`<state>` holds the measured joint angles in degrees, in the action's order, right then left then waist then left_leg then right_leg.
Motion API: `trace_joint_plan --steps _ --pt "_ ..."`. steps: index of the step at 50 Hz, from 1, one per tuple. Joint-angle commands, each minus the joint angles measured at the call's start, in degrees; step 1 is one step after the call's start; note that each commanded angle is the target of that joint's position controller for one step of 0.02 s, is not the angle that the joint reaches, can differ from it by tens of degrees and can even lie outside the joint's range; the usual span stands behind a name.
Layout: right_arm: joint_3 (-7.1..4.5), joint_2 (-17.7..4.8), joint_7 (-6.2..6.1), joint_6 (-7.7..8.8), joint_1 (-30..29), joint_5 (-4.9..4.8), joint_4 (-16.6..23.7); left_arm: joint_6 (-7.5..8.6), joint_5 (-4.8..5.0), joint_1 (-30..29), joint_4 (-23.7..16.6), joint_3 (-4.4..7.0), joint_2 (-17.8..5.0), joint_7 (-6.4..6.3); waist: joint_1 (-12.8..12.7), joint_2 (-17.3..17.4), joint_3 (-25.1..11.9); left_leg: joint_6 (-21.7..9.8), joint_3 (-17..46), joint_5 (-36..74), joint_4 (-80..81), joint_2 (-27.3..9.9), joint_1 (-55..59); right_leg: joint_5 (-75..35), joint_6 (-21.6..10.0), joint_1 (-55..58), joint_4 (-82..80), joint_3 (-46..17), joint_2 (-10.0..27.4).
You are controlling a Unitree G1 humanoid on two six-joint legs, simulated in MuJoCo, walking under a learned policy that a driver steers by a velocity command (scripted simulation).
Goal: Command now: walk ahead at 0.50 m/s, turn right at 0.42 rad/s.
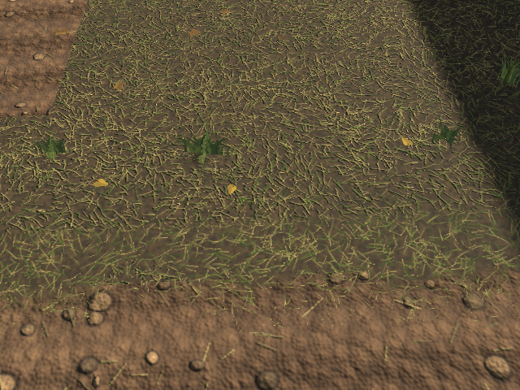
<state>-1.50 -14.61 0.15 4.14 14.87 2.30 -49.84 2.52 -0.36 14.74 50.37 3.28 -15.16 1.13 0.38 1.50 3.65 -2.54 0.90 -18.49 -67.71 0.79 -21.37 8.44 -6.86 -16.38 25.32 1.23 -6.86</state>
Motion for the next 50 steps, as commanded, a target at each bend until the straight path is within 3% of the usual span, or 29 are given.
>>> trace_joint_plan --steps 1,4,7,10,14,17,19,20,21,22,23,24,25,28,31,34,37,40,43,44,45,46,47,48,49,50 --pt "-0.84 -5.11 0.40 -1.09 2.64 0.62 3.89 1.30 0.52 3.30 -1.59 1.48 -6.71 -0.45 1.51 -3.12 -3.33 2.43 1.98 0.73 3.33 -4.42 -8.86 -12.77 -9.50 6.93 -13.16 -20.38 15.44" --pt "-0.53 -4.68 0.56 -1.91 -2.68 0.61 6.08 1.24 0.57 5.58 -1.38 2.07 -8.44 -0.69 0.43 -3.64 -1.90 4.87 0.28 4.97 10.54 -5.16 -11.72 -9.74 -9.21 4.77 -15.37 -18.89 13.45" --pt "-0.39 -4.66 0.65 -2.03 -10.23 0.30 8.77 0.93 0.67 9.03 -1.01 2.29 -8.38 -0.70 -2.28 -4.15 -0.84 6.32 -0.08 12.10 19.11 -5.21 -15.17 -9.58 -7.24 7.04 -15.60 -19.45 12.35" --pt "-0.14 -4.50 0.86 -1.84 -14.99 -0.11 10.55 0.69 0.55 12.00 -0.79 2.53 -8.51 -0.92 -4.44 -4.79 -1.60 6.40 0.23 16.25 24.84 -4.18 -16.29 -12.35 -5.86 11.29 -13.42 -20.24 11.98" --pt "0.34 -4.70 1.02 -1.13 -20.39 -0.56 13.17 0.38 -0.34 14.29 -1.06 2.72 -8.77 -1.41 -6.11 -5.63 -1.58 5.44 0.36 15.32 30.84 -2.11 -16.05 -19.19 -5.79 15.97 -9.11 -22.69 12.91" --pt "0.11 -6.07 0.89 -0.33 -16.73 -0.74 12.87 0.46 -0.60 11.52 -2.18 2.92 -9.52 -2.00 -3.51 -6.67 -2.39 3.30 0.74 12.66 37.22 -0.94 -6.94 -22.72 -3.57 15.33 -5.77 -23.81 14.00" --pt "-0.87 -7.87 0.03 0.43 -6.44 -0.62 9.61 0.94 -0.32 9.58 -2.37 2.77 -9.78 -1.69 1.19 -5.28 -6.29 0.81 -0.76 11.53 42.22 1.13 8.26 -30.63 -1.26 12.68 3.57 -21.90 11.85" --pt "-1.69 -10.20 -0.70 1.17 0.38 0.17 8.27 1.45 0.24 9.92 -2.46 2.25 -8.28 -1.20 4.19 -1.81 -11.28 -1.50 3.78 9.87 43.66 -3.95 19.43 -26.17 0.10 8.42 14.34 -18.86 8.66" --pt "-2.63 -14.38 -1.54 1.19 7.98 1.31 8.16 1.92 1.27 12.35 -4.09 1.03 -3.93 -1.04 5.55 5.96 -19.26 -5.49 21.59 -0.52 45.31 -17.87 32.90 -6.32 1.74 -1.72 30.14 -13.09 4.07" --pt "-3.88 -17.42 -1.16 0.06 7.41 0.77 6.58 1.49 1.02 18.51 -3.92 1.00 -3.80 -1.01 1.71 16.29 -19.78 -11.23 43.28 -2.98 52.44 -25.36 35.80 22.80 2.66 -14.02 39.85 -8.30 -1.66" --pt "-2.97 -11.43 -0.65 -0.45 3.27 -0.38 7.32 0.62 -0.88 15.22 -2.31 1.31 -7.03 -1.43 0.50 4.85 -10.60 -10.63 39.99 -10.31 52.97 -23.21 28.16 18.26 2.07 -18.22 43.81 -9.54 3.17" --pt "-2.07 -7.55 -0.27 -0.36 -0.05 -0.89 7.83 0.63 -1.36 9.89 -3.03 1.22 -6.72 -0.80 0.78 -0.08 -4.83 -9.53 31.10 -7.20 54.12 -19.83 21.08 13.69 2.27 -17.60 42.31 -9.35 4.47" --pt "-1.62 -6.12 -0.13 -0.18 -1.62 -0.53 7.59 0.64 -1.28 7.47 -3.83 0.98 -5.73 -0.38 -0.01 0.13 -2.84 -8.27 24.62 -0.32 55.39 -16.95 17.48 11.33 2.55 -16.70 40.04 -8.77 5.90" --pt "-1.40 -5.97 0.05 1.23 1.53 -1.06 4.87 -0.35 -2.00 6.69 -4.00 0.62 -4.90 0.50 -1.15 4.49 -3.31 -7.53 15.20 16.10 56.38 -13.01 15.12 9.82 3.78 -14.21 36.80 -7.25 6.84" --pt "-1.68 -6.75 0.30 2.03 4.42 -1.78 2.95 -0.65 -2.22 2.41 -5.28 0.20 -4.33 0.95 -1.11 3.87 -2.80 -8.88 11.67 20.70 58.36 -12.89 16.56 6.52 4.86 -18.59 34.23 -5.57 8.10" --pt "-1.53 -6.17 0.31 1.63 7.00 -1.89 1.25 -0.51 -2.16 -5.66 -7.88 -0.71 -3.30 1.37 0.30 3.25 -0.76 -8.87 8.09 23.12 60.35 -11.43 17.08 0.80 6.25 -21.89 26.68 -2.29 10.27" --pt "-1.62 -6.67 0.43 1.49 9.77 -1.94 -0.44 -0.20 -1.72 -12.26 -9.86 -1.93 -1.56 1.64 1.95 3.47 -0.29 -7.89 4.61 27.94 59.95 -10.00 16.82 -4.23 6.49 -18.45 16.73 0.71 10.14" --pt "-1.81 -7.66 0.33 1.23 12.42 -1.69 -2.03 0.02 -1.31 -15.91 -10.92 -2.24 -2.06 1.37 2.92 3.56 -0.10 -7.43 4.19 31.06 58.29 -11.35 19.29 -4.98 5.37 -15.34 10.79 2.09 9.02" --pt "-1.89 -8.12 -0.07 0.73 12.98 -1.45 -3.28 0.42 -1.37 -16.00 -11.35 -1.92 -3.20 0.74 1.88 3.42 0.12 -6.76 5.08 38.10 54.17 -13.38 22.26 -1.08 3.24 -11.33 7.02 2.11 7.82" --pt "-1.94 -8.49 -0.24 0.57 12.55 -1.48 -3.56 0.73 -1.56 -12.86 -10.44 -1.57 -3.75 0.36 0.11 3.23 -1.20 -6.16 5.04 44.55 50.02 -13.11 22.57 0.60 2.48 -6.64 5.05 2.20 6.46" --pt "-1.94 -8.74 -0.27 0.34 11.92 -1.80 -3.75 1.30 -1.93 -5.98 -8.12 -1.01 -4.58 -0.15 -3.18 1.76 -4.55 -5.27 3.75 48.50 41.97 -11.41 21.31 -0.53 1.34 2.42 0.88 2.64 5.08" --pt "-1.56 -7.75 -0.20 0.41 11.51 -2.16 -3.14 2.02 -2.81 3.20 -5.35 0.02 -7.25 -0.91 -6.70 -0.45 -10.33 -4.18 2.21 41.31 30.94 -8.78 14.14 -0.74 -0.44 16.46 0.11 -1.32 8.96" --pt "-0.30 -3.07 0.03 0.65 12.41 -3.13 -0.14 2.27 -4.14 11.35 -4.87 1.34 -12.83 -1.80 -8.58 -9.36 -18.78 -2.33 -1.11 16.31 12.56 -3.41 -0.55 5.12 -4.09 32.28 -1.82 -20.40 25.89" --pt "-0.74 -3.04 -0.46 0.02 17.06 -3.10 -0.77 1.25 -2.65 10.78 -4.46 2.08 -14.67 -1.52 -6.07 -14.97 -21.41 -2.08 -0.70 -12.93 1.18 2.60 -11.30 6.22 -8.30 33.78 -8.08 -36.97 34.05" --pt "-2.09 -7.43 -0.75 -0.82 12.67 -1.75 -1.53 0.86 -1.17 6.15 -4.96 1.05 -9.67 -1.26 -4.68 -6.03 -12.50 -2.69 3.11 -8.43 -1.08 -1.24 -13.84 11.77 -6.44 25.70 -9.52 -31.08 30.20" --pt "-1.98 -5.80 -0.18 -0.80 10.27 -1.81 -1.07 1.13 -0.83 1.34 -5.54 0.12 -6.24 -1.08 -2.86 -5.79 -5.88 -2.61 3.14 -3.71 0.84 -3.14 -13.41 10.43 -4.94 17.87 -12.45 -23.34 27.43"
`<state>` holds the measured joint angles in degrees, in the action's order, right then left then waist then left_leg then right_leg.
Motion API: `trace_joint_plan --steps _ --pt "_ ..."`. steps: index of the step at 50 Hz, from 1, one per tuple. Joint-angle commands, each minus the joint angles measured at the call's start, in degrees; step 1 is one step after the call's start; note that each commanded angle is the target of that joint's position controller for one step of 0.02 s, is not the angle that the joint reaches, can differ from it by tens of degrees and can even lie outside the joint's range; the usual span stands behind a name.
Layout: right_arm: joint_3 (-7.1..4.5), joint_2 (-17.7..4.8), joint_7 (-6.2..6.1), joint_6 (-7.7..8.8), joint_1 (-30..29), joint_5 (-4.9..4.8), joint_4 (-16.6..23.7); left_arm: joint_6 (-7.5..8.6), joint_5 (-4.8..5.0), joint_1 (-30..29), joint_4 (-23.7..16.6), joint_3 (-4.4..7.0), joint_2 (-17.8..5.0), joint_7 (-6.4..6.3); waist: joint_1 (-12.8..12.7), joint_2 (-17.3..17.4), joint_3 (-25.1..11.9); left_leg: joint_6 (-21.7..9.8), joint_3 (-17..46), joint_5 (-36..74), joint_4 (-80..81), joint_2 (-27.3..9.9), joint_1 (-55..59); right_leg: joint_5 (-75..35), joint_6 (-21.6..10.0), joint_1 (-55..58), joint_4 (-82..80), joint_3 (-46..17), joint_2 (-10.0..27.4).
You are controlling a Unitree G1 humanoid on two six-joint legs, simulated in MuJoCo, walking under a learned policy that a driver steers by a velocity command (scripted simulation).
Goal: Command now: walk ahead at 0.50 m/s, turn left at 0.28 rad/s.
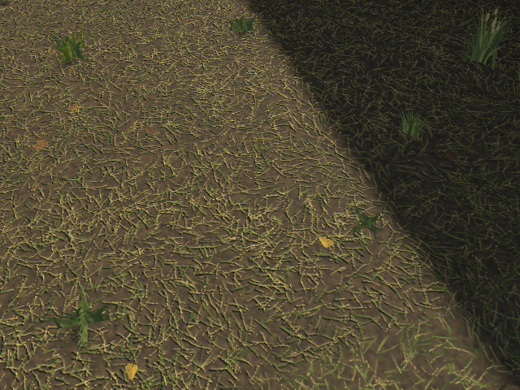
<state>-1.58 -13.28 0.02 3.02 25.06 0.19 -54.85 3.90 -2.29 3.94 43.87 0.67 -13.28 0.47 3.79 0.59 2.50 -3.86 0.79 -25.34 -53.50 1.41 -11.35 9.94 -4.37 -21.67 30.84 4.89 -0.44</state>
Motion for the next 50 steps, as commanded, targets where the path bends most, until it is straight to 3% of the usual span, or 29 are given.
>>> trace_joint_plan --steps 1,3,6,12,17,19,21,22,23,24,25,26,27,28,29,30,33,38,43,47,50 --pt "-1.76 -5.73 0.27 -0.05 -0.74 0.31 3.67 0.16 1.02 9.90 0.93 2.25 -6.00 -0.30 -4.98 -5.03 -2.05 -0.98 2.73 5.84 -11.41 -5.17 -21.54 5.67 -5.63 18.41 -20.32 -21.29 18.31" --pt "-1.84 -4.50 1.11 -1.46 0.00 1.48 3.02 1.10 1.18 9.67 1.92 1.94 -4.79 -0.66 -2.97 -6.34 -0.23 0.05 2.02 8.39 -10.27 -6.16 -18.57 -0.58 -3.79 13.33 -22.50 -13.59 15.36" --pt "-2.15 -3.58 2.03 -2.44 -3.80 1.41 4.55 2.52 1.62 11.96 3.35 2.50 -5.80 -0.81 -2.28 -4.83 0.21 0.85 1.45 13.26 -10.08 -6.64 -22.33 -7.60 -3.98 14.12 -24.00 -7.68 14.87" --pt "-1.65 -2.23 3.06 -2.52 -15.56 1.43 8.86 2.45 1.37 16.22 6.01 2.55 -5.35 -1.12 -3.88 -4.21 2.68 1.92 -1.32 24.28 2.60 -6.58 -27.83 -15.36 -3.61 17.01 -23.93 1.65 13.11" --pt "-0.79 -1.97 3.91 -2.32 -24.21 1.83 12.61 1.87 1.22 20.78 8.44 2.95 -7.08 -1.78 -6.22 -4.01 3.86 -0.62 -6.73 24.33 14.55 -4.97 -25.43 -24.57 -2.86 23.85 -21.25 6.12 15.17" --pt "-0.94 -2.34 3.79 -2.22 -23.97 2.12 13.10 1.19 1.07 20.59 8.93 3.08 -7.79 -2.19 -5.28 -4.22 3.50 -2.42 -8.65 20.09 17.21 -2.75 -22.69 -38.50 -2.20 26.92 -16.07 8.26 15.61" --pt "-1.48 -3.27 3.10 -1.88 -17.86 2.57 11.52 0.36 1.15 19.60 8.92 3.56 -9.48 -2.74 -2.79 -5.89 -0.48 -4.46 -10.96 15.17 18.41 1.90 -15.17 -57.31 -1.29 28.26 -4.20 9.68 15.10" --pt "-2.14 -4.43 2.68 -1.28 -12.00 2.84 9.91 -0.14 1.37 19.17 8.70 3.77 -10.17 -2.84 -0.65 -6.02 -4.10 -5.77 -10.17 15.66 21.06 3.62 -8.50 -56.85 -0.83 26.80 5.45 9.60 14.81" --pt "-3.18 -6.38 1.93 -0.48 -4.66 3.54 7.72 -0.36 2.03 18.23 8.17 3.81 -10.30 -2.63 3.24 -3.62 -8.63 -7.63 -7.73 23.57 27.60 3.45 2.82 -45.26 1.08 20.87 19.27 10.26 13.29" --pt "-4.76 -12.46 1.14 -0.11 -1.62 3.44 7.07 -0.12 1.94 19.70 5.94 3.02 -6.57 -2.30 2.22 4.31 -14.10 -10.76 6.91 43.98 24.02 -10.25 17.85 -3.71 3.23 5.59 36.60 9.76 8.68" --pt "-6.47 -18.63 0.91 -0.96 -2.81 1.56 9.03 -0.51 3.16 22.94 2.69 2.78 -5.05 -1.96 -0.17 12.11 -23.49 -23.56 33.37 67.35 25.03 -25.38 32.42 28.11 6.01 -12.32 56.34 2.26 -2.27" --pt "-6.33 -16.66 0.24 -2.00 -2.42 -0.22 9.63 -0.66 1.73 17.10 2.56 3.12 -7.62 -2.00 1.79 -0.33 -21.72 -21.57 25.87 67.95 27.31 -22.82 27.84 21.29 5.85 -14.93 55.19 -5.85 1.89" --pt "-5.51 -13.71 -0.19 -2.28 -6.89 -0.58 9.81 -0.35 2.34 13.97 1.36 2.70 -6.25 -1.92 0.29 0.53 -13.56 -19.59 20.14 63.92 29.57 -20.59 19.43 16.43 5.69 -15.60 51.67 -5.98 3.63" --pt "-4.54 -10.20 -0.33 -2.51 -10.10 -0.60 9.92 -0.40 1.89 13.55 1.93 2.77 -6.21 -2.03 -2.19 -1.94 -7.01 -16.08 16.34 59.79 32.24 -16.75 11.27 14.20 5.85 -14.04 46.18 -5.97 5.18" --pt "-4.04 -8.59 -0.58 -2.60 -11.95 -1.01 10.24 -1.32 0.82 13.51 1.68 2.98 -6.52 -1.99 -3.88 -1.35 -4.55 -14.20 13.82 57.31 33.74 -13.94 5.98 13.24 6.27 -11.75 42.49 -6.39 5.87" --pt "-3.62 -7.58 -0.56 -2.53 -12.90 -0.86 10.52 -2.57 0.05 15.12 2.03 3.02 -6.29 -1.91 -5.14 -0.58 -4.46 -12.89 11.99 56.89 34.54 -12.13 2.25 12.40 6.71 -8.40 40.14 -6.28 5.92" --pt "-4.27 -10.32 0.00 -1.71 -12.02 0.21 10.67 -4.47 0.33 16.07 1.43 2.89 -4.99 -1.75 -6.23 0.08 -7.30 -12.00 10.52 59.36 34.23 -9.78 0.00 10.04 7.62 -6.58 35.70 -5.72 4.58" --pt "-4.48 -10.93 -0.35 -2.74 -9.48 0.32 11.21 -5.56 0.54 9.52 -1.17 3.28 -6.45 -2.07 -3.90 3.10 -7.16 -9.82 14.36 44.31 35.48 -8.79 1.55 6.00 8.23 -11.04 29.04 -6.84 4.44" --pt "-4.01 -9.99 -0.68 -3.20 -7.02 1.00 10.83 -5.85 1.05 5.86 -2.04 3.07 -6.44 -2.38 -1.86 4.48 -5.64 -9.44 17.40 38.02 35.73 -10.26 5.03 6.40 7.15 -10.83 21.78 -7.67 3.95" --pt "-3.50 -9.73 -0.76 -3.48 -7.18 1.54 10.49 -5.58 1.75 5.72 -2.05 2.74 -6.20 -2.58 -1.52 5.02 -4.92 -9.89 18.11 43.03 33.10 -10.95 5.00 10.78 5.53 -4.73 15.18 -6.85 2.00" --pt "-3.07 -9.80 -0.98 -3.91 -8.75 1.38 10.15 -5.35 2.34 7.56 -1.51 2.44 -5.78 -3.02 -2.33 5.29 -4.44 -8.78 19.32 45.68 30.49 -10.82 4.03 12.34 4.08 2.57 5.52 -5.87 0.30"
Over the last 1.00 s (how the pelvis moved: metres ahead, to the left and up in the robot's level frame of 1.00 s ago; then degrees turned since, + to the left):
0.51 -0.07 0.00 -14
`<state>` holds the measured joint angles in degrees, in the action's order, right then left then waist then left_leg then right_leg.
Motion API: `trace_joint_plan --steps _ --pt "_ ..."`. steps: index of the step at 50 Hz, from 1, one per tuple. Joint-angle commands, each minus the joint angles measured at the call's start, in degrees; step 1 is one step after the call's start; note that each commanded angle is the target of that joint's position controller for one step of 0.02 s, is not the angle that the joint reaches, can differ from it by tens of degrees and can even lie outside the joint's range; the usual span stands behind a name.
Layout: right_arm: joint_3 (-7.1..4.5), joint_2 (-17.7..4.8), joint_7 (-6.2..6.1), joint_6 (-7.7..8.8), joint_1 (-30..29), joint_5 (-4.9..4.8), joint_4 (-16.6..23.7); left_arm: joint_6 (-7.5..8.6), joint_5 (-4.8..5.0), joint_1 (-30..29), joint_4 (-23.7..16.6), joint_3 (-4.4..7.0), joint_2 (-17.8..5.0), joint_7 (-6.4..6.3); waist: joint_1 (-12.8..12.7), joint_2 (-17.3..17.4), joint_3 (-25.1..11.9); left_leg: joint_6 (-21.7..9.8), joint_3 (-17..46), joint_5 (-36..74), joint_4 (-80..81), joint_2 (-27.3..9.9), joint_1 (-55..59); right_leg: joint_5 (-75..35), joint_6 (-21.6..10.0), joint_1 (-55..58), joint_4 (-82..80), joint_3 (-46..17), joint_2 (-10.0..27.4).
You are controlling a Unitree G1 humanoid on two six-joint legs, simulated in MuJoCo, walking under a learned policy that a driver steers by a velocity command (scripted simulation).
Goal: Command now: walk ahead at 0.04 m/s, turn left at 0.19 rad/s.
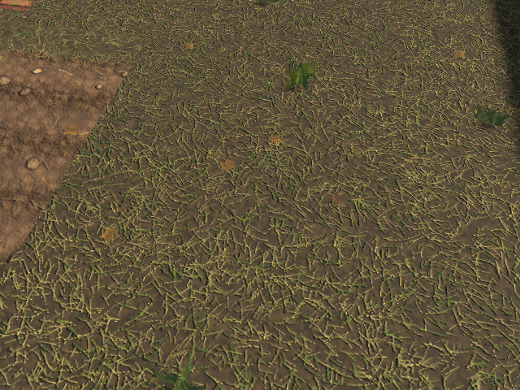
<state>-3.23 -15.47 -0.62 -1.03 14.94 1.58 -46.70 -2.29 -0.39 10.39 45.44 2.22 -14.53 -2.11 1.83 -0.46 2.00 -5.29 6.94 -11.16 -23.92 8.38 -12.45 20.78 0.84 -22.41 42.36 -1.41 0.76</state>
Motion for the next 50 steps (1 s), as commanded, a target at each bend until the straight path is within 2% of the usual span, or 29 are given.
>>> trace_joint_plan --steps 1,2,3,4,5,6,7,10,14,17,18,20,21,23,26,28,30,31,34,36,37,38,39,40,41,42,43,47,50 --pt "-1.18 -7.47 -0.54 -0.04 0.18 -0.47 1.91 1.04 0.46 3.02 -2.36 0.71 -3.92 -0.57 -1.85 5.74 -3.61 -5.88 13.11 29.35 -0.30 -16.78 4.07 -2.52 -1.62 7.54 -13.76 0.87 -1.21" --pt "-0.79 -6.84 -0.79 -0.11 -0.74 -1.07 1.98 1.59 0.07 5.15 -1.56 0.54 -3.66 -0.71 -3.20 4.54 -3.32 -3.25 13.01 22.96 -1.41 -15.23 0.82 -11.41 -2.15 14.05 -23.67 -0.39 0.21" --pt "0.14 -3.93 -0.80 0.27 0.85 -1.22 2.35 2.32 -1.11 4.73 -1.80 0.79 -6.37 -1.14 -1.53 -1.60 -4.05 -0.03 10.43 12.52 -5.06 -11.74 -2.76 -17.31 -3.58 18.91 -27.59 -8.30 8.14" --pt "0.70 -1.60 -0.82 0.37 5.36 -1.61 1.96 2.57 -0.96 0.32 -3.71 0.91 -10.12 -0.93 2.24 -9.99 -4.18 2.34 3.35 -9.35 -8.64 -3.98 -7.27 -39.48 -8.60 20.81 -26.31 -18.61 18.62" --pt "0.00 -4.83 -1.15 -0.42 3.72 -1.02 0.64 2.53 -0.46 1.62 -2.73 0.47 -8.16 -0.36 -0.86 -10.39 -5.55 2.88 -0.43 -19.27 -13.08 -3.57 -2.73 -44.23 -15.24 14.66 -24.54 -19.23 21.55" --pt "-0.35 -5.76 -1.09 -0.86 1.79 -1.07 0.43 2.93 -0.57 1.15 -2.41 -0.30 -5.98 0.08 -0.96 -8.01 -4.01 3.40 -0.34 -19.15 -16.55 -4.11 -2.20 -43.19 -15.85 13.54 -25.22 -17.21 19.13" --pt "-0.42 -5.33 -0.91 -1.08 0.43 -1.25 0.08 3.12 -0.55 -0.07 -2.02 -0.69 -5.33 0.20 -0.79 -7.34 -3.01 4.08 -0.41 -17.69 -17.21 -4.33 -2.33 -39.88 -14.19 12.99 -25.43 -13.93 16.16" --pt "0.16 -3.69 -0.37 -1.56 0.72 -1.13 -1.96 3.05 -0.51 -0.47 -0.59 -0.86 -6.01 -0.06 -0.25 -8.65 -3.18 6.16 -2.53 -13.61 -12.70 -5.27 -1.09 -42.44 -10.29 15.92 -23.21 -7.85 10.49" --pt "0.88 -2.58 -1.03 -1.48 -0.04 -1.67 -4.65 2.61 -0.23 0.95 1.84 -0.47 -7.04 0.11 -0.90 -7.41 -4.51 6.67 -4.75 -4.03 0.41 -6.23 3.68 -40.20 -8.86 18.02 -20.75 -7.71 9.19" --pt "0.77 -5.73 -1.32 -0.66 -1.06 -0.38 -5.98 2.62 -0.16 1.42 2.62 -0.16 -6.85 0.54 -2.10 -4.13 -4.22 5.82 0.71 9.83 3.43 -11.98 11.07 -21.65 -4.85 11.27 -22.33 -7.98 6.59" --pt "0.43 -6.80 -1.19 -0.62 -2.19 -1.10 -7.28 2.51 0.17 2.46 3.32 -0.22 -5.60 0.73 -3.43 1.03 -1.48 4.71 0.53 9.45 1.68 -11.90 7.29 -17.15 -4.33 11.18 -24.40 -5.85 4.06" --pt "1.16 -4.02 -0.94 -0.12 -2.02 -1.14 -8.66 2.14 -0.02 0.86 4.94 -0.17 -5.59 0.46 -1.74 1.58 0.12 4.31 1.27 5.61 4.54 -11.86 3.37 -15.15 -3.80 13.98 -23.17 -4.81 3.61" --pt "1.36 -3.84 -1.05 0.03 -1.28 -0.89 -9.75 2.04 -0.20 1.39 5.63 -0.18 -5.43 0.63 -1.97 2.16 -1.45 3.97 1.13 0.62 5.63 -11.36 3.57 -10.23 -4.05 15.25 -23.50 -4.66 3.36" --pt "1.00 -4.98 -1.19 0.12 -0.51 -0.53 -10.63 1.45 -0.55 1.66 6.25 0.72 -7.17 1.06 -2.19 1.88 0.36 1.97 0.34 -15.69 3.88 -9.22 0.60 7.38 -5.68 12.86 -22.26 -4.79 1.81" --pt "0.96 -4.99 -0.82 0.41 -0.05 -0.38 -10.27 1.34 -0.55 1.27 6.24 0.84 -6.59 1.72 -1.73 1.82 6.85 -1.01 4.09 -29.21 4.59 -10.03 -5.08 19.57 -7.65 6.17 -21.45 -7.61 2.07" --pt "0.66 -5.72 -0.85 1.22 3.62 -0.65 -11.19 2.28 -0.68 -1.35 5.14 0.62 -5.22 2.14 0.18 5.15 6.50 -3.45 10.62 -30.01 8.92 -13.56 -0.16 13.82 -6.86 1.68 -16.16 -5.63 0.27" --pt "-0.81 -9.43 -0.83 1.82 7.02 -0.57 -12.59 3.55 -1.22 -4.71 3.58 0.27 -3.58 2.67 1.65 11.42 6.67 -7.52 21.78 -30.64 16.59 -21.83 8.06 1.21 -4.77 -5.44 -6.64 3.10 -3.13" --pt "-0.92 -8.90 -0.66 2.07 6.92 -0.36 -12.45 4.07 -1.38 -5.85 3.09 0.54 -4.83 2.67 2.13 10.00 6.81 -8.52 22.97 -28.44 17.60 -23.47 8.02 1.50 -4.84 -6.58 -3.73 2.41 -1.60" --pt "-1.08 -7.87 -0.24 2.93 4.52 -0.53 -12.21 5.40 -0.78 -2.69 3.08 0.63 -4.65 3.33 -0.84 9.33 6.88 -7.61 17.57 -20.64 15.68 -21.85 5.72 3.56 -5.79 -2.03 -7.02 2.47 -0.17" --pt "-1.14 -7.19 -0.13 3.07 0.64 -1.25 -11.25 5.93 -0.43 6.09 6.39 0.79 -3.50 3.18 -5.60 7.52 5.22 -4.63 9.66 -13.13 10.48 -16.90 -3.57 -4.32 -5.83 15.53 -17.67 5.79 -3.16" --pt "-0.85 -5.99 -0.16 3.46 -0.44 -1.08 -10.55 6.13 -0.54 13.08 9.01 1.59 -5.26 2.65 -8.27 3.75 3.03 -3.00 6.22 -8.80 4.03 -14.35 -11.07 -5.08 -5.98 27.64 -20.03 2.88 -2.42" --pt "0.18 -2.61 0.23 4.14 -2.77 -1.28 -8.50 6.56 -1.31 20.94 10.46 3.00 -10.64 1.79 -11.74 -8.78 -0.32 -0.11 -2.04 -8.50 -13.64 -7.79 -19.73 7.73 -8.71 36.74 -29.28 -15.27 9.57" --pt "0.09 -2.82 0.46 4.58 -3.31 -0.67 -6.65 6.13 -0.89 25.86 12.42 4.14 -15.35 1.96 -11.22 -16.47 -0.61 0.59 -6.44 -19.33 -26.63 -3.55 -28.15 13.88 -13.60 37.19 -35.17 -34.66 20.36" --pt "-0.59 -5.59 0.55 4.31 -3.67 0.38 -7.12 5.83 -1.16 20.50 11.43 2.97 -10.69 2.02 -7.37 -6.51 3.94 -0.50 -3.17 -17.65 -34.86 -8.04 -30.15 14.92 -14.75 31.63 -33.68 -32.26 20.67" --pt "-0.28 -3.90 1.28 4.54 -3.03 0.21 -7.78 6.10 -1.06 15.22 9.56 2.16 -7.74 2.26 -4.91 -2.81 5.99 -0.88 -2.78 -12.44 -36.83 -10.21 -29.75 11.73 -14.12 27.31 -34.03 -27.49 18.16" --pt "0.02 -2.67 1.85 4.75 -2.32 -0.08 -8.23 6.49 -1.05 12.21 8.66 1.77 -6.57 2.32 -3.31 -2.18 6.02 -0.52 -3.50 -8.48 -36.53 -11.73 -28.37 6.53 -13.10 25.23 -35.13 -22.57 15.73" --pt "-0.02 -2.60 2.27 4.69 -2.85 0.30 -8.08 6.94 -0.90 11.57 8.65 1.39 -5.91 2.23 -2.61 -2.54 5.78 0.16 -4.44 -5.88 -35.71 -12.59 -27.63 0.46 -12.45 24.52 -35.83 -18.73 14.08" --pt "0.28 -1.75 2.97 3.76 -7.19 0.73 -6.29 7.90 -0.45 16.78 11.81 0.63 -4.82 2.08 -2.76 -3.87 3.79 2.92 -8.78 -1.37 -33.08 -12.18 -28.68 -27.07 -12.08 26.53 -34.11 -8.37 11.02" --pt "1.17 -0.24 3.18 3.63 -14.98 0.34 -2.88 7.79 -0.43 17.39 12.68 0.16 -4.41 1.91 -3.62 -4.29 5.35 3.94 -11.32 2.83 -23.12 -11.13 -26.56 -32.73 -11.88 23.02 -34.46 -4.05 9.12"
Over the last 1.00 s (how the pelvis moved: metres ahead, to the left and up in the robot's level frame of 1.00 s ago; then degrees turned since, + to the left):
0.36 0.05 0.01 30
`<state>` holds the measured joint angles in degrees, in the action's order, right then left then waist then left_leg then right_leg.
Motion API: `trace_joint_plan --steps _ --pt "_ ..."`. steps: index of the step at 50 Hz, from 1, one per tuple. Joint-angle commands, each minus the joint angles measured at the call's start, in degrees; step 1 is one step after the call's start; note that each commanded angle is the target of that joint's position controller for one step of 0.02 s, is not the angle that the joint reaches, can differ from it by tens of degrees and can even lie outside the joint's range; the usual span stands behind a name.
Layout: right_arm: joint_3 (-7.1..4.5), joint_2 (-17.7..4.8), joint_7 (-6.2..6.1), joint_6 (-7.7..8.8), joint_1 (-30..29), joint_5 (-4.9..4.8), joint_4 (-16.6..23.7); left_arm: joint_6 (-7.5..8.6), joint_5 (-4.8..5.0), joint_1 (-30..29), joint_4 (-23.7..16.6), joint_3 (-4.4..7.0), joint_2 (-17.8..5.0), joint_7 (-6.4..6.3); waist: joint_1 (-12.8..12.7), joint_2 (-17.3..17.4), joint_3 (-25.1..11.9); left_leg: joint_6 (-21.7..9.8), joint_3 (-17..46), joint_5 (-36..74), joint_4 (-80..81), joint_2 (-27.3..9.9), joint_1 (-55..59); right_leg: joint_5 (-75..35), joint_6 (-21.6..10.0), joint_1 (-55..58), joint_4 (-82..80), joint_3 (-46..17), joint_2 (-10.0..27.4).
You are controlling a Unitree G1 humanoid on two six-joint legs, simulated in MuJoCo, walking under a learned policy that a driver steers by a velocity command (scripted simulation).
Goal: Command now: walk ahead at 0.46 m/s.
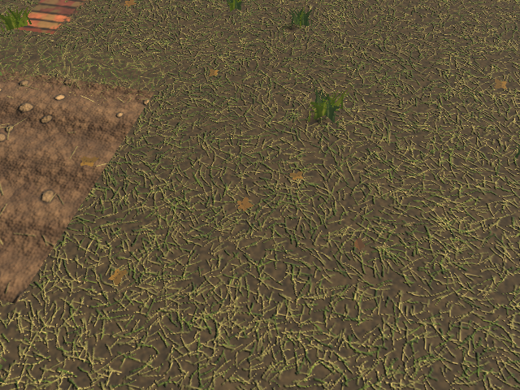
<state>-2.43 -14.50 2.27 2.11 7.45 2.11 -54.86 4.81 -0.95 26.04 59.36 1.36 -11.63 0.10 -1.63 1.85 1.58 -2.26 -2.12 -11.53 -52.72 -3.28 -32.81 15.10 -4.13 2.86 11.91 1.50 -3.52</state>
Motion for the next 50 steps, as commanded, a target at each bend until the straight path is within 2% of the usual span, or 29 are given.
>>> trace_joint_plan --steps 1,4,6,7,8,9,10,11,12,13,14,16,19,21,26,31,34,35,36,37,38,39,40,41,42,44,45,47,50 --pt "0.70 -0.72 0.36 0.47 -9.57 -0.42 6.19 0.71 0.08 1.79 -1.04 0.96 -7.44 -0.34 -0.51 -7.15 6.15 0.75 -3.00 5.07 9.78 1.08 -3.81 -27.91 -6.68 -3.67 -4.30 -5.95 13.02" --pt "0.80 -1.46 0.07 0.30 -11.74 -0.84 7.87 0.89 0.10 2.24 -0.12 1.06 -8.54 -0.47 -0.38 -7.82 6.25 -1.19 -4.16 8.12 17.31 2.53 3.10 -32.46 -6.11 -4.17 -4.67 -5.22 14.58" --pt "0.15 -2.96 -0.59 0.49 -8.78 -0.78 7.56 0.96 0.20 0.70 0.03 1.14 -9.15 -0.65 1.85 -7.27 4.54 -3.34 -4.02 6.95 19.25 3.95 8.00 -44.28 -5.14 -1.44 -0.15 -4.13 15.65" --pt "-0.44 -4.06 -1.08 0.74 -4.58 -0.67 6.40 0.83 0.13 0.21 0.09 1.20 -9.44 -0.79 3.69 -7.11 2.09 -4.27 -3.72 5.02 19.75 5.21 12.73 -52.01 -4.37 -0.23 5.71 -4.07 15.60" --pt "-1.19 -5.20 -1.61 1.15 3.17 -0.65 4.00 0.51 0.10 -0.59 0.03 1.23 -9.69 -0.80 6.95 -6.33 -1.99 -5.27 -3.71 4.57 22.24 6.54 20.65 -55.08 -3.59 -0.51 14.96 -3.68 14.58" --pt "-2.13 -7.01 -2.27 1.72 12.13 -0.02 1.31 0.28 0.27 -0.98 -0.29 1.09 -9.49 -0.65 10.52 -4.88 -6.50 -6.32 -1.33 4.56 25.09 4.14 32.93 -46.85 -2.80 -6.93 27.06 -2.79 12.26" --pt "-3.44 -12.39 -2.96 2.07 20.66 1.34 0.39 0.15 0.27 1.27 -1.88 0.23 -5.92 -0.42 11.42 2.86 -14.13 -8.25 15.45 -6.26 26.80 -11.20 45.37 -21.79 -2.29 -17.43 45.14 -0.54 8.12" --pt "-3.83 -14.76 -2.39 1.61 18.76 1.27 0.99 -0.45 2.02 8.66 -1.54 -0.26 -1.15 -0.32 6.60 12.48 -18.79 -14.75 41.80 -13.55 36.81 -23.34 52.11 16.28 -1.13 -33.62 62.27 -1.94 -0.99" --pt "-3.23 -10.44 -2.03 1.29 12.29 -0.83 2.01 -1.06 0.50 2.70 -1.62 1.27 -7.45 -0.65 5.63 2.05 -10.50 -12.46 38.13 -21.56 39.84 -19.86 42.86 10.10 -2.17 -36.60 64.27 -5.94 3.70" --pt "-2.09 -6.48 -1.89 1.67 6.13 -1.20 3.33 -0.88 0.48 -1.50 -2.89 1.64 -7.53 -0.14 3.80 0.84 -3.20 -10.71 28.70 -18.80 42.00 -17.50 33.62 4.08 -2.42 -35.98 61.35 -5.64 5.89" --pt "-1.52 -4.32 -1.73 2.29 4.19 -0.96 3.19 -0.91 0.52 -2.65 -2.94 1.51 -5.94 0.10 2.48 0.09 -0.06 -9.21 21.84 -11.02 43.78 -15.01 28.05 1.48 -2.34 -33.91 59.03 -5.36 7.63" --pt "-0.82 -2.17 -2.36 3.26 4.97 -1.04 1.97 -2.27 -0.69 -1.89 -2.58 1.63 -4.37 0.86 0.23 1.45 1.20 -6.80 12.07 -1.45 44.94 -11.72 22.57 0.13 -1.47 -29.90 56.18 -5.06 9.15" --pt "-0.96 -2.90 -2.61 4.68 8.67 -1.47 0.67 -3.77 -0.65 -5.22 -4.23 1.93 -3.14 1.67 -0.37 1.11 1.90 -6.42 5.40 5.18 46.41 -11.12 23.00 -2.68 -0.56 -33.28 54.46 -3.99 9.75" --pt "-1.03 -3.22 -2.80 4.85 10.56 -1.27 0.26 -4.28 -0.60 -9.45 -5.86 2.06 -3.14 2.07 0.11 1.05 2.95 -5.80 1.72 7.43 47.03 -10.45 24.52 -6.71 0.02 -38.15 52.62 -3.21 10.28" --pt "-0.59 -2.73 -3.23 4.77 14.44 -1.21 -0.87 -3.94 -0.38 -19.76 -9.92 1.51 -2.34 2.86 1.90 0.71 4.87 -4.12 -6.00 18.37 45.98 -8.46 27.92 -15.57 0.95 -41.53 38.63 0.49 8.99" --pt "-0.66 -4.02 -4.23 3.86 19.36 -1.05 -2.59 -3.69 -0.84 -27.42 -13.62 0.77 -2.05 3.28 4.04 1.33 5.15 -3.66 -10.47 32.35 42.10 -10.50 36.76 -14.15 -1.22 -39.40 26.50 6.48 6.30" --pt "-1.18 -6.08 -4.94 2.93 18.49 -0.77 -2.48 -3.83 -1.06 -23.73 -13.26 1.51 -3.67 2.94 1.31 3.85 1.93 -3.18 -12.96 55.36 32.47 -11.75 41.08 -5.96 -4.70 -32.53 24.82 9.11 1.78" --pt "-1.50 -7.02 -5.04 2.45 17.65 -0.60 -2.15 -3.81 -1.07 -19.99 -12.34 2.01 -4.56 2.70 -0.54 4.58 -0.19 -3.50 -13.38 60.51 26.29 -12.14 41.48 -2.65 -6.22 -28.51 24.43 9.43 -0.01" --pt "-1.79 -7.84 -4.84 1.91 17.04 -0.52 -1.59 -3.58 -1.08 -14.94 -10.97 2.75 -5.85 2.43 -2.53 4.73 -3.17 -3.97 -13.20 59.95 17.71 -12.51 40.50 -0.27 -7.77 -22.88 22.59 8.97 -1.54" --pt "-1.98 -8.22 -4.37 1.53 16.04 -0.73 -0.83 -3.07 -1.49 -7.24 -8.65 3.88 -7.67 1.90 -6.20 2.76 -6.94 -3.13 -13.70 51.33 4.90 -11.84 35.19 -1.58 -9.64 -12.26 16.91 7.06 -2.30" --pt "-1.62 -6.22 -3.95 1.69 15.80 -0.89 1.02 -2.93 -2.08 -1.43 -7.57 5.67 -12.83 1.05 -8.25 -3.48 -11.57 -1.53 -13.55 25.29 -12.90 -9.13 21.74 3.62 -13.08 0.84 14.45 -7.69 8.66" --pt "-1.12 -1.78 -2.79 2.23 15.85 -2.07 5.58 -3.54 -1.42 -5.37 -9.34 6.75 -17.71 0.87 -3.32 -15.76 -14.14 2.07 -7.54 -20.45 -33.69 5.58 -3.48 -6.22 -23.06 13.99 7.24 -41.34 24.25" --pt "-1.51 -5.40 -2.87 2.79 9.83 -1.54 6.38 -3.95 0.14 -5.44 -9.29 6.26 -15.84 0.54 -4.62 -3.08 -10.91 1.50 2.67 -15.23 -33.19 1.96 -8.10 -18.77 -21.58 10.53 5.28 -35.59 24.08" --pt "-1.12 -4.13 -2.90 3.37 9.26 -2.47 6.69 -3.54 0.28 -8.69 -9.21 5.44 -13.14 -0.01 -2.34 -1.78 -5.86 1.30 2.86 -10.37 -29.64 -0.27 -7.13 -31.40 -19.67 4.17 5.94 -26.80 23.33" --pt "-1.07 -3.70 -3.28 3.41 11.35 -2.34 5.20 -2.98 0.28 -10.94 -9.11 4.58 -9.86 -0.05 0.52 2.23 -2.26 1.45 2.82 -8.95 -24.26 -1.79 -3.05 -41.89 -16.51 -2.69 5.73 -20.07 20.41" --pt "-1.09 -3.10 -3.34 1.23 13.29 -0.23 4.28 -1.95 0.76 -13.99 -9.33 3.40 -7.00 -0.33 3.40 0.66 -1.58 2.17 2.89 -8.30 -17.51 -2.64 4.11 -46.89 -12.44 -9.92 4.54 -11.71 15.60" --pt "-1.18 -2.73 -3.19 0.15 13.80 0.10 4.18 -1.36 0.80 -13.19 -8.85 3.11 -6.92 -0.26 3.92 -0.10 -2.06 2.55 2.48 -8.00 -15.47 -2.07 5.70 -51.05 -11.69 -10.70 4.51 -10.14 14.53" --pt "-1.01 -1.73 -2.75 -0.87 13.99 -0.18 4.19 -0.82 0.58 -11.35 -7.78 3.22 -8.75 -0.31 4.43 -1.91 -2.84 3.16 1.34 -5.20 -11.23 -1.07 5.61 -57.81 -10.34 -10.40 4.75 -6.97 12.74" --pt "-0.80 -1.77 -2.57 -1.36 10.52 -0.55 4.92 -1.13 0.33 -9.86 -7.14 2.68 -8.70 -0.52 3.26 -4.61 -3.59 3.36 0.10 0.29 -3.91 -0.45 3.93 -59.53 -6.69 -7.91 5.32 -3.98 10.60"
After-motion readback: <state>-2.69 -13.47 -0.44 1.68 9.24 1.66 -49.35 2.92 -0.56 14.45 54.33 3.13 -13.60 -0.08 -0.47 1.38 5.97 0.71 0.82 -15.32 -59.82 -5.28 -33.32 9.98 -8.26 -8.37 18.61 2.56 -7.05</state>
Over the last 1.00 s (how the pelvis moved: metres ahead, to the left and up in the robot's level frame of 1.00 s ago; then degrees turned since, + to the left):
0.15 -0.05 0.00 0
